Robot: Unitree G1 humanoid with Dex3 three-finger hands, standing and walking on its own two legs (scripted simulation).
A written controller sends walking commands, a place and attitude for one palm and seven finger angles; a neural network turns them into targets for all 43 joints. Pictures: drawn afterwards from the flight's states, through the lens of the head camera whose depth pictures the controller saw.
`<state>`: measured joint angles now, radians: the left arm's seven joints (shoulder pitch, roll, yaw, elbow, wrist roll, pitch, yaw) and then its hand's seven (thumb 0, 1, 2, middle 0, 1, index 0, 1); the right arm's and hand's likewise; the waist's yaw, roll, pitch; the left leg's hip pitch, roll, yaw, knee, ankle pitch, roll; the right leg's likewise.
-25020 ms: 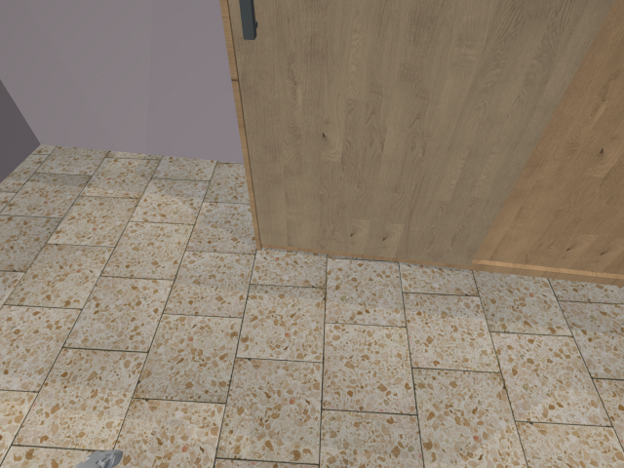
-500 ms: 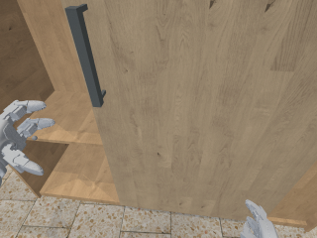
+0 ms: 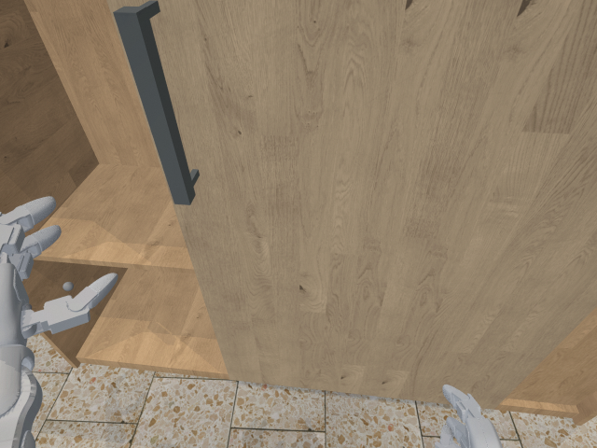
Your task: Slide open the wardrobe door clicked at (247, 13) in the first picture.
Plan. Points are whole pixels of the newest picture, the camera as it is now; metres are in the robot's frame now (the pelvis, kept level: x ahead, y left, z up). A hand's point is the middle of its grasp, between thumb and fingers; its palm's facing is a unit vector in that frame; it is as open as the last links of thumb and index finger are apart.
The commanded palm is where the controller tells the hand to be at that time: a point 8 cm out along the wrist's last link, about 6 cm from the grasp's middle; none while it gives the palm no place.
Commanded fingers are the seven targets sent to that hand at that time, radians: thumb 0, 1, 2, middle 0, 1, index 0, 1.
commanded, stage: draw the hand back to the body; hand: left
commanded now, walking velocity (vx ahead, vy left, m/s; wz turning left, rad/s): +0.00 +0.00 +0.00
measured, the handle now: (169, 114) +0.46 +0.25 +0.24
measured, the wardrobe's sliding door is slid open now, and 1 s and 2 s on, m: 0.56 0.56 0.56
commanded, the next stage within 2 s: step back with the hand held close in 0.60 s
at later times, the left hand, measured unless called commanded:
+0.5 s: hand (80, 304) +0.20 +0.26 +0.16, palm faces +0.50 -0.79 -0.35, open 7.5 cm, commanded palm +0.15 +0.29 +0.17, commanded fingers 0.00 0.90 0.90 -0.20 -0.30 -0.20 -0.30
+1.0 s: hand (76, 313) +0.19 +0.26 +0.16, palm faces +0.39 -0.80 -0.45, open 7.4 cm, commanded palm +0.13 +0.30 +0.17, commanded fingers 0.00 0.90 0.90 -0.20 -0.30 -0.20 -0.30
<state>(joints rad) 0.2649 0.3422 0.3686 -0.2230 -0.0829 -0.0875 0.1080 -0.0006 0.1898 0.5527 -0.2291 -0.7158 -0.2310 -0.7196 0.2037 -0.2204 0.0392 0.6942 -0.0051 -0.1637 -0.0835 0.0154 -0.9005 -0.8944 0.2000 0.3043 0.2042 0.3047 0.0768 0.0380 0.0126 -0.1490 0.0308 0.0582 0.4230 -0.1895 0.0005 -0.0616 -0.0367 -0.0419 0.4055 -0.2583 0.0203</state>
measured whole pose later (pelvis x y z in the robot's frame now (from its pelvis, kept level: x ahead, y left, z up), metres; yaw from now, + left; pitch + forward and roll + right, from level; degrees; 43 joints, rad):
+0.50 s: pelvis +0.01 -0.01 +0.00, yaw +0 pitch -5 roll +0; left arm 0.41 0.33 0.34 -0.34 -0.08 -0.07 0.10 0.02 0.87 0.88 -0.21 -0.32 -0.21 -0.32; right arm 0.19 -0.22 0.03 0.66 -0.01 -0.13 -0.09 0.01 -0.90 -0.89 0.20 0.30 0.20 0.30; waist 0.09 0.05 0.00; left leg -0.12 0.04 0.04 0.41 -0.20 -0.02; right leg -0.03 -0.02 -0.05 0.39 -0.27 0.01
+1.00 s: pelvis -0.01 +0.00 +0.00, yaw -1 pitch +0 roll -1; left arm 0.52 0.39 0.39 -0.45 -0.07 -0.15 0.10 0.02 0.89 0.89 -0.21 -0.30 -0.21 -0.31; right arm 0.17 -0.24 0.00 0.57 0.00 -0.03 -0.08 0.01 -0.90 -0.89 0.20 0.30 0.20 0.30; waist 0.03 0.03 0.01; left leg -0.28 0.05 0.06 0.47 -0.18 0.00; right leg -0.18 -0.02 -0.04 0.42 -0.23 0.03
